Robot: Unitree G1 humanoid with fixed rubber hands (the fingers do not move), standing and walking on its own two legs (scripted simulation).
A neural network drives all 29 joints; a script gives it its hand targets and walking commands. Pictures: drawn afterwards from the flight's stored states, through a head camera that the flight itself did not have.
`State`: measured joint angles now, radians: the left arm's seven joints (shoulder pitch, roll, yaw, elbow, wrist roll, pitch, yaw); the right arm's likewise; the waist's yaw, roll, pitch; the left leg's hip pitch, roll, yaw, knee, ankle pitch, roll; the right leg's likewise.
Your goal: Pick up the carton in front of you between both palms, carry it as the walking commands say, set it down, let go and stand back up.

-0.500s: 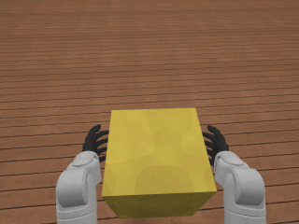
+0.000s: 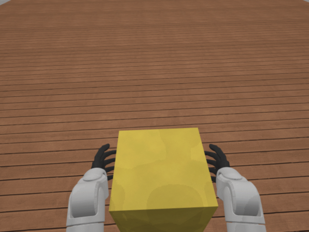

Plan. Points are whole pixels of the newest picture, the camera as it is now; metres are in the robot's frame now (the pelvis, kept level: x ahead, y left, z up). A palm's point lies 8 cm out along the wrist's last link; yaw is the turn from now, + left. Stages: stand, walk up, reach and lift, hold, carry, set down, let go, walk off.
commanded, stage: carry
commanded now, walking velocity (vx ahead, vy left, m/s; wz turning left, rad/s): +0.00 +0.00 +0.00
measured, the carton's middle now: (160, 186) +0.28 +0.00 -0.02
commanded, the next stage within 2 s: hold in 1.38 s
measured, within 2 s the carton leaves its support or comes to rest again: neither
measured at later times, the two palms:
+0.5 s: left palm (97, 180) +0.26 +0.16 +0.05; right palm (219, 180) +0.26 -0.14 +0.05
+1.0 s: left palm (90, 188) +0.24 +0.17 +0.05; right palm (216, 188) +0.24 -0.13 +0.05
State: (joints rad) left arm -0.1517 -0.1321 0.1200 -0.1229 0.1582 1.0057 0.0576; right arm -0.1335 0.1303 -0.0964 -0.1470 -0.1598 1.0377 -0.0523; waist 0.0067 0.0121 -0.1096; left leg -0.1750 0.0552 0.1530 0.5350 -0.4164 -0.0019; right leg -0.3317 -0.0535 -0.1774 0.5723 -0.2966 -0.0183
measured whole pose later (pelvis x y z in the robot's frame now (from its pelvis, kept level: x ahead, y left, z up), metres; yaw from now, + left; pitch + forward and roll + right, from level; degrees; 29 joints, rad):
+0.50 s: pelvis -0.04 +0.01 +0.00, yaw +0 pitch +2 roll +0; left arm -0.28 -0.16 0.22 0.22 0.26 0.68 0.02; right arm -0.25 0.15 -0.20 0.20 -0.25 0.70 -0.01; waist 0.00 0.01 -0.08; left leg -0.20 0.04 0.16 0.52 -0.35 0.02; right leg -0.34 -0.07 -0.17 0.52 -0.21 -0.01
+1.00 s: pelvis -0.05 +0.02 +0.00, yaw +0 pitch +2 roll +0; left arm -0.26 -0.15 0.21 0.20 0.26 0.72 0.02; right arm -0.24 0.15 -0.18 0.18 -0.25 0.75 -0.01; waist 0.00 0.00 -0.09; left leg -0.22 0.02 0.16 0.53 -0.34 0.04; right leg -0.35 -0.08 -0.17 0.51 -0.18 0.00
